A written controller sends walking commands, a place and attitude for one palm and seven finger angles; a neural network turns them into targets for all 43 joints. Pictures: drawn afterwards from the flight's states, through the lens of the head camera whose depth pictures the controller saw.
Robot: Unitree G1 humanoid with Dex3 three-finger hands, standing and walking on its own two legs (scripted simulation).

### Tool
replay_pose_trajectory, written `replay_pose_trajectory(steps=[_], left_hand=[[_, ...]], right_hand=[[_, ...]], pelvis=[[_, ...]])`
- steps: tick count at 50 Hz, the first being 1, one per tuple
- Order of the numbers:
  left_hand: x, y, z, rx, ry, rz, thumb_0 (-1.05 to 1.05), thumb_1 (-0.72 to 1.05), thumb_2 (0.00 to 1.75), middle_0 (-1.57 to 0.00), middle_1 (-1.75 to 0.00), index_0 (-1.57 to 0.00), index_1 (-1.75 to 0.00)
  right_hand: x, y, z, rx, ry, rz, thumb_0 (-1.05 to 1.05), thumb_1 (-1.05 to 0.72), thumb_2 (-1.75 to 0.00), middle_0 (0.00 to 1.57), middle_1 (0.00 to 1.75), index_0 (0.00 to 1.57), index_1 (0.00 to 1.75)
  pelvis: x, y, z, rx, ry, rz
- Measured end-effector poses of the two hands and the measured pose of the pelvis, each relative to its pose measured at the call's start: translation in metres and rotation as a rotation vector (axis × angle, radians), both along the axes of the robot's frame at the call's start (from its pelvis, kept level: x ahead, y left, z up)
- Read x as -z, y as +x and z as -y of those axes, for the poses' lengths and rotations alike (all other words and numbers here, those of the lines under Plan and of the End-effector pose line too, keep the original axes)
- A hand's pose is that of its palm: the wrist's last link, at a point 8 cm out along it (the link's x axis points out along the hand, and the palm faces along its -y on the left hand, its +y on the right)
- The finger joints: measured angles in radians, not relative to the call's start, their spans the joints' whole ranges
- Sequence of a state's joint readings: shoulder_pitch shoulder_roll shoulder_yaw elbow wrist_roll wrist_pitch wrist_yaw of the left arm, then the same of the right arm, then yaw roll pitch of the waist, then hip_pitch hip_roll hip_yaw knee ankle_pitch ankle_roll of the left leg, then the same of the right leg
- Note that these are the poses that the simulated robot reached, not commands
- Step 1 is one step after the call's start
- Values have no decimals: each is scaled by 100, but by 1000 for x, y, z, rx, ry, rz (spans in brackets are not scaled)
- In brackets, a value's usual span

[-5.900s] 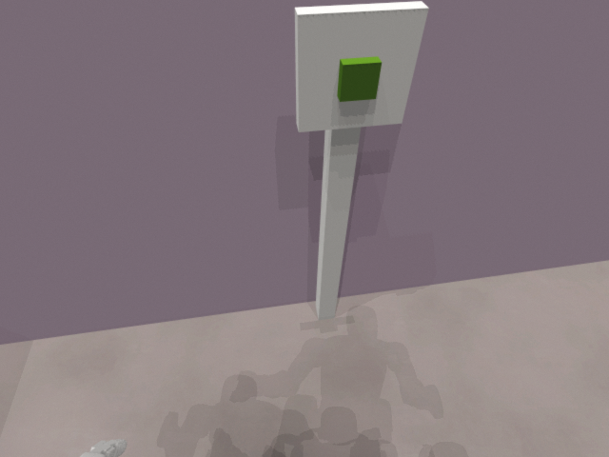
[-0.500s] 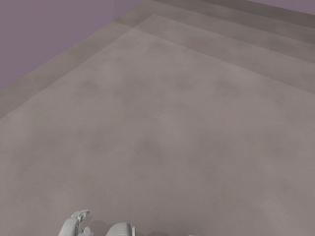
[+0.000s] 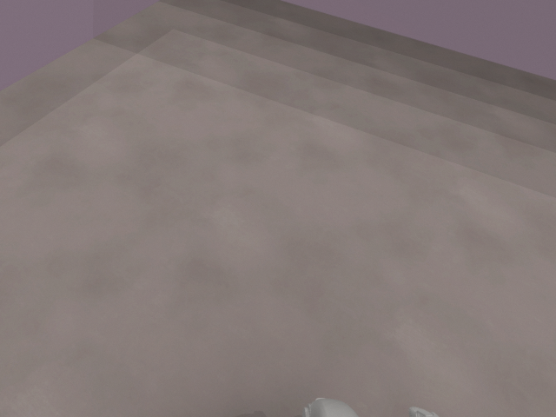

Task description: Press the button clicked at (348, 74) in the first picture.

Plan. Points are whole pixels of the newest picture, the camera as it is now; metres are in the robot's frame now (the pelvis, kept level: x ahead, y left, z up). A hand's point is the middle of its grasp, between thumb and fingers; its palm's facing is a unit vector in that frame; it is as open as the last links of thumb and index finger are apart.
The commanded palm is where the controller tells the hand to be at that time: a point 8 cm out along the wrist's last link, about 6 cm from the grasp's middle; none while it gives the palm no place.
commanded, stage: walk to a spot facing it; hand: left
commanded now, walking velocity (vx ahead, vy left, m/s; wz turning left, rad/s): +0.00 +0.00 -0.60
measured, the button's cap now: out of the picture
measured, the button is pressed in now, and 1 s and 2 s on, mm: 0 0 0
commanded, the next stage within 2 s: turn to face it in 0.66 s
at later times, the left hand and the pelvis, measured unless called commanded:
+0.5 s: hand (232, 403) +0.16 +0.08 -0.14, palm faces -0.27 -0.92 -0.27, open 7.3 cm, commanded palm none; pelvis -0.01 -0.08 +0.00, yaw -17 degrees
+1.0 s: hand out of the picture +0.07 +0.10 -0.19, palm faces -0.28 -0.95 -0.13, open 7.3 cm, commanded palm none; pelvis +0.10 -0.08 -0.01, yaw -25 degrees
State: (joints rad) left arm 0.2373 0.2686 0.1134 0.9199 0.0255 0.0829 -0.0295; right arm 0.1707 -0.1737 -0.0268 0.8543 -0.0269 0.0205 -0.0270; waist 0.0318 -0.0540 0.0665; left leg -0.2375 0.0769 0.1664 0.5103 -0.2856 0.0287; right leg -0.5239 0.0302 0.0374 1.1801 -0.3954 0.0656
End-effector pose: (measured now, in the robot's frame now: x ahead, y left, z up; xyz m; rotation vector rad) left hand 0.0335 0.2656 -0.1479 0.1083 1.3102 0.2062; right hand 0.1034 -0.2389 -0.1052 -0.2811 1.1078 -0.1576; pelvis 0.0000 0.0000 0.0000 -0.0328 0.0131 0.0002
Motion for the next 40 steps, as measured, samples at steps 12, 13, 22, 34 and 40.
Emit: replay_pose_trajectory(steps=[12,13,22,34,40], left_hand=[[-12,71,41,233,29,31,1,92,90,-20,-30,-20,-30],[-14,81,50,260,33,49,1,92,90,-20,-30,-20,-30],[-37,133,129,409,73,218,0,91,90,-20,-30,-20,-30],[-29,90,152,411,26,88,0,92,90,-20,-30,-21,-30],[-13,53,144,356,4,-65,0,92,90,-20,-30,-21,-30]], right_hand=[[27,-117,28,273,74,-151,1,-90,-90,21,30,20,30],[32,-128,33,297,84,-166,1,-90,-90,21,30,20,30],[54,-186,78,432,135,-254,1,-90,-90,20,30,20,30],[32,-133,115,440,114,-92,1,-90,-90,20,30,20,30],[29,-87,115,412,108,-69,1,-91,-90,20,30,20,30]], pelvis=[[3,-8,20,166,11,-3],[4,-10,25,182,17,-4],[8,-15,69,271,54,11],[-4,9,96,349,43,25],[-1,38,98,358,16,25]])
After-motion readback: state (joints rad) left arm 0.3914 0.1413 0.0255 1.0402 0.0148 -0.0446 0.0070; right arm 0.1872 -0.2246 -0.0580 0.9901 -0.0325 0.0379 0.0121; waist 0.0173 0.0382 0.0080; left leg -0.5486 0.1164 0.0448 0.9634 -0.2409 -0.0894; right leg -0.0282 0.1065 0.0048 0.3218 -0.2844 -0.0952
